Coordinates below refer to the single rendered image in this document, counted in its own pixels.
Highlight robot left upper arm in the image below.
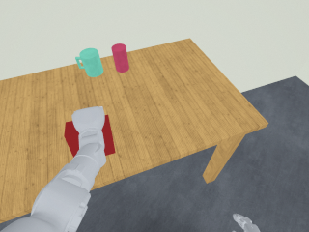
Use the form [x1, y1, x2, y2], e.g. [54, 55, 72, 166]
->
[0, 178, 91, 232]

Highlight table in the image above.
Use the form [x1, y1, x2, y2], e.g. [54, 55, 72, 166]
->
[0, 38, 268, 223]

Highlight left robot hand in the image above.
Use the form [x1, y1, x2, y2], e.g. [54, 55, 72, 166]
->
[71, 106, 105, 133]

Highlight sponge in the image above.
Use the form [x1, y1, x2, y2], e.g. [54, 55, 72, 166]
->
[64, 115, 116, 157]

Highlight right robot hand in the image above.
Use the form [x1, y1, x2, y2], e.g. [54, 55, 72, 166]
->
[232, 214, 260, 232]

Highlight left robot forearm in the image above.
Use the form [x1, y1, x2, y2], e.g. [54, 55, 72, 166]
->
[31, 128, 106, 215]

